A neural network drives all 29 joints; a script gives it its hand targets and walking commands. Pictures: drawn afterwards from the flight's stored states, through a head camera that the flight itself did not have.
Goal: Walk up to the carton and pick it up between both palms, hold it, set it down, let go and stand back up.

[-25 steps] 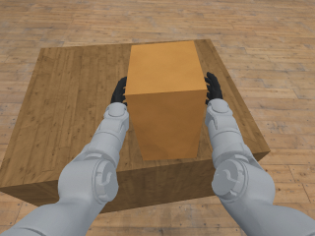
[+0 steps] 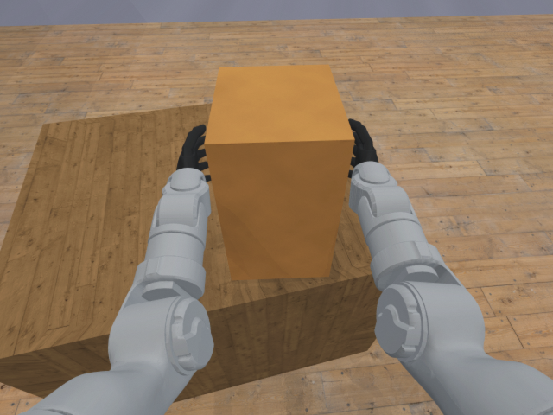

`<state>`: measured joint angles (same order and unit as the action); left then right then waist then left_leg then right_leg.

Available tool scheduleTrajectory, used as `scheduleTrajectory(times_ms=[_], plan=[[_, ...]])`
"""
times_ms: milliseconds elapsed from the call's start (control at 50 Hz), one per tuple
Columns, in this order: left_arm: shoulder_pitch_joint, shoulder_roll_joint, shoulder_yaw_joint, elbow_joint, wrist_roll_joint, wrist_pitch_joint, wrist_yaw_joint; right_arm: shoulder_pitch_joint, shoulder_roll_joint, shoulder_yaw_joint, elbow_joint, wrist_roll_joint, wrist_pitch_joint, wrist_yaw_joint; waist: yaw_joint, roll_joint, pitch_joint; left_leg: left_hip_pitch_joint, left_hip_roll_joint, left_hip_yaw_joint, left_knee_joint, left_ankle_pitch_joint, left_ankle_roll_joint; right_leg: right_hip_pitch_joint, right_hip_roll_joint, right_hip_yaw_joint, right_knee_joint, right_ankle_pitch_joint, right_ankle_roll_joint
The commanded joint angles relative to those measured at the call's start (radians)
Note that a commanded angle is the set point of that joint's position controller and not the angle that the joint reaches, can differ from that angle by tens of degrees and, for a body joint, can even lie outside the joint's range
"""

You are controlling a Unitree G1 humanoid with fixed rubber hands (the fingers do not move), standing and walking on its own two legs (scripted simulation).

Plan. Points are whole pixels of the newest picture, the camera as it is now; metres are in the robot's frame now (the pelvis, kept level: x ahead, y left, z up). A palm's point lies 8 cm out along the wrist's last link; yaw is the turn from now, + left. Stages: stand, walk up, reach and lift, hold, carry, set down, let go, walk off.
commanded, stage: reach and lift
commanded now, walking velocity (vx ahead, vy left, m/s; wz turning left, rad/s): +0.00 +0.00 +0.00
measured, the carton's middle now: (277, 178) +0.45 +0.00 +0.09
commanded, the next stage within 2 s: none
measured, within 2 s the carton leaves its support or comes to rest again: neither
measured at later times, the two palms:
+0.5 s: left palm (131, 160) +0.39 +0.19 +0.18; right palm (333, 138) +0.40 -0.07 +0.20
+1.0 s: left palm (165, 165) +0.38 +0.14 +0.18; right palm (367, 168) +0.38 -0.11 +0.17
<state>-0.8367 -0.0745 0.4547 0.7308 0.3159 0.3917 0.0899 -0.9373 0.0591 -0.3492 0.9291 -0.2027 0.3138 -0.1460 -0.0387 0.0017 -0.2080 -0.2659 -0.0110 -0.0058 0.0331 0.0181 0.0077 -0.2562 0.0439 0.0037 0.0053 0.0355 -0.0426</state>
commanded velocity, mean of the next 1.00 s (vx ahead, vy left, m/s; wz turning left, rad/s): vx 0.00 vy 0.00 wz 0.00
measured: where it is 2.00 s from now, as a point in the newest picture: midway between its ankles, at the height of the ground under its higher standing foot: outside the picture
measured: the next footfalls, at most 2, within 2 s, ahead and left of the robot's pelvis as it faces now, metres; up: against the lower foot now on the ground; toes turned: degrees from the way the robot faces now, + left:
none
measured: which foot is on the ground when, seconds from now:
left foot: down 0.00-1.00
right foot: down 0.00-1.00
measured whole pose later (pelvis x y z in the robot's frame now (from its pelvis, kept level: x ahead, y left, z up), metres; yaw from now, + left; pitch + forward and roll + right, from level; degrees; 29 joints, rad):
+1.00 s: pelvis -0.02 +0.02 +0.00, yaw +1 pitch +1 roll +0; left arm -0.79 -0.09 0.30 0.47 0.24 0.60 0.16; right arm -0.83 -0.01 -0.18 0.74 0.07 0.41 -0.17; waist -0.05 -0.01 -0.11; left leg -0.17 -0.03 0.00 0.24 -0.10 0.03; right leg -0.15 0.02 -0.01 0.20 -0.08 -0.02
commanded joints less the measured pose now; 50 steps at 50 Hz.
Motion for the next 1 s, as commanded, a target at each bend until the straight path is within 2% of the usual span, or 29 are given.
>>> scheduleTrajectory(times_ms=[0, 80, 180, 200, 220, 240, 260, 280, 320, 360, 380, 420, 460, 540, 600, 680, 760, 840, 860, 900, 920, 960, 980], plan=[[-0.779, -0.387, -0.229, -0.105, -0.055, -0.102, -0.146, -0.66, 0.613, 0.232, -0.174, 0.055, -0.063, 0.115, 0.042, -0.063, -0.573, -0.056, -0.055, 0.022, -0.031, 0.155, 0.059, 0.603, -0.048, 0.031, 0.216, 0.461, 0.086], [-0.811, -0.403, -0.244, -0.04, -0.079, -0.142, -0.139, -0.69, 0.612, 0.24, -0.245, 0.027, -0.084, 0.107, 0.033, -0.091, -0.646, -0.007, -0.049, 0.011, -0.021, 0.069, 0.09, 0.501, -0.032, 0.009, 0.209, 0.3, 0.101], [-0.86, -0.437, -0.285, -0.004, -0.107, -0.176, -0.108, -0.725, 0.62, 0.241, -0.274, 0.014, -0.1, 0.11, 0.038, -0.06, -0.681, 0.042, -0.046, 0.017, 0.03, 0.011, 0.104, 0.338, -0.025, -0.008, 0.201, 0.104, 0.091], [-0.872, -0.382, -0.27, -0.132, -0.136, -0.216, -0.131, -0.882, 0.672, 0.301, -0.41, 0.023, -0.198, 0.136, 0.158, -0.144, -0.942, -0.03, 0.016, 0.005, 0.155, -0.048, 0.162, 0.619, -0.074, -0.028, 0.294, 0.181, 0.091], [-0.869, -0.384, -0.31, -0.153, -0.144, -0.225, -0.136, -0.822, 0.684, 0.313, -0.369, 0.006, -0.219, 0.141, 0.095, -0.094, -0.937, -0.039, 0.022, -0.002, 0.123, -0.066, 0.16, 0.662, -0.066, -0.013, 0.334, 0.299, 0.1], [-0.879, -0.403, -0.323, -0.167, -0.135, -0.215, -0.141, -0.802, 0.651, 0.327, -0.363, 0.016, -0.219, 0.133, 0.115, -0.069, -0.908, -0.046, 0.017, -0.005, 0.139, -0.065, 0.145, 0.637, -0.064, -0.035, 0.339, 0.288, 0.092], [-0.891, -0.389, -0.339, -0.14, -0.141, -0.194, -0.143, -0.815, 0.616, 0.329, -0.329, 0.027, -0.208, 0.127, 0.098, -0.037, -0.802, -0.016, 0.011, -0.01, 0.159, -0.074, 0.123, 0.578, -0.059, -0.036, 0.331, 0.27, 0.086], [-0.895, -0.381, -0.35, -0.087, -0.155, -0.177, -0.143, -0.821, 0.581, 0.325, -0.276, 0.045, -0.195, 0.119, 0.084, -0.024, -0.665, 0.012, 0.006, -0.015, 0.182, -0.092, 0.098, 0.51, -0.053, -0.038, 0.315, 0.216, 0.082], [-0.878, -0.389, -0.359, 0.031, -0.181, -0.151, -0.141, -0.803, 0.513, 0.282, -0.155, 0.08, -0.164, 0.098, 0.04, 0.0, -0.396, 0.047, 0.0, -0.019, 0.218, -0.158, 0.049, 0.328, -0.046, -0.052, 0.262, 0.031, 0.076], [-0.86, -0.395, -0.345, 0.096, -0.196, -0.14, -0.141, -0.765, 0.48, 0.219, -0.065, 0.098, -0.129, 0.074, -0.002, 0.018, -0.265, 0.05, -0.005, -0.017, 0.242, -0.19, 0.022, 0.192, -0.043, -0.074, 0.223, -0.117, 0.069], [-0.862, -0.406, -0.339, 0.1, -0.202, -0.138, -0.144, -0.758, 0.465, 0.19, -0.041, 0.104, -0.113, 0.064, -0.024, 0.039, -0.245, 0.06, -0.007, -0.017, 0.251, -0.183, 0.01, 0.162, -0.039, -0.082, 0.214, -0.142, 0.06], [-0.875, -0.437, -0.327, 0.072, -0.195, -0.133, -0.149, -0.744, 0.43, 0.14, -0.001, 0.113, -0.091, 0.049, -0.064, 0.095, -0.242, 0.097, -0.015, -0.025, 0.261, -0.139, -0.017, 0.176, -0.033, -0.09, 0.212, -0.095, 0.04], [-0.872, -0.455, -0.317, 0.03, -0.171, -0.127, -0.156, -0.716, 0.399, 0.113, 0.021, 0.118, -0.076, 0.042, -0.094, 0.127, -0.258, 0.146, -0.019, -0.042, 0.263, -0.066, -0.044, 0.216, -0.023, -0.095, 0.217, 0.003, 0.027], [-0.844, -0.49, -0.358, -0.109, -0.14, -0.115, -0.166, -0.666, 0.374, 0.158, -0.017, 0.159, -0.07, 0.041, -0.116, 0.149, -0.336, 0.277, -0.013, -0.07, 0.285, 0.148, -0.097, 0.259, -0.003, -0.097, 0.217, 0.156, 0.014], [-0.836, -0.518, -0.427, -0.238, -0.153, -0.093, -0.159, -0.655, 0.381, 0.254, -0.106, 0.215, -0.08, 0.045, -0.107, 0.134, -0.384, 0.326, -0.006, -0.071, 0.303, 0.264, -0.111, 0.302, 0.008, -0.089, 0.214, 0.205, 0.011], [-0.817, -0.556, -0.526, -0.393, -0.185, -0.043, -0.138, -0.681, 0.408, 0.39, -0.275, 0.3, -0.097, 0.041, -0.081, 0.101, -0.417, 0.347, -0.003, -0.07, 0.321, 0.319, -0.099, 0.346, 0.01, -0.084, 0.216, 0.231, 0.021], [-0.772, -0.579, -0.594, -0.477, -0.211, 0.012, -0.121, -0.725, 0.433, 0.49, -0.441, 0.371, -0.101, 0.025, -0.047, 0.078, -0.43, 0.338, -0.005, -0.064, 0.329, 0.281, -0.071, 0.354, 0.008, -0.086, 0.223, 0.224, 0.035], [-0.708, -0.578, -0.616, -0.492, -0.219, 0.067, -0.114, -0.746, 0.434, 0.54, -0.548, 0.41, -0.083, 0.007, -0.022, 0.046, -0.395, 0.304, -0.004, -0.054, 0.319, 0.175, -0.042, 0.339, 0.009, -0.086, 0.223, 0.168, 0.045], [-0.683, -0.569, -0.597, -0.473, -0.215, 0.094, -0.083, -0.706, 0.454, 0.484, -0.59, 0.372, -0.048, 0.021, -0.008, 0.177, -0.402, 0.287, -0.013, -0.045, 0.189, 0.136, -0.058, 0.245, -0.018, 0.003, 0.206, 0.062, 0.02], [-0.696, -0.554, -0.558, -0.411, -0.196, 0.145, -0.042, -0.687, 0.4, 0.415, -0.506, 0.323, 0.013, 0.048, -0.014, 0.115, -0.307, 0.277, 0.009, -0.047, 0.176, -0.006, -0.039, 0.105, -0.021, 0.0, 0.176, -0.102, 0.014], [-0.702, -0.541, -0.525, -0.377, -0.191, 0.174, -0.034, -0.686, 0.372, 0.383, -0.453, 0.306, 0.038, 0.056, -0.01, 0.1, -0.25, 0.254, 0.019, -0.05, 0.168, -0.055, -0.036, 0.099, -0.027, -0.005, 0.166, -0.17, 0.011], [-0.682, -0.509, -0.472, -0.33, -0.172, 0.214, -0.036, -0.667, 0.359, 0.357, -0.395, 0.287, 0.076, 0.062, 0.0, 0.055, -0.169, 0.275, 0.027, -0.038, 0.155, -0.071, -0.022, 0.063, -0.029, 0.002, 0.139, -0.217, 0.022], [-0.674, -0.52, -0.455, -0.329, -0.168, 0.228, -0.041, -0.68, 0.385, 0.376, -0.404, 0.293, 0.091, 0.062, 0.0, 0.034, -0.182, 0.302, 0.028, -0.036, 0.154, -0.055, -0.011, 0.068, -0.025, 0.004, 0.131, -0.213, 0.027]])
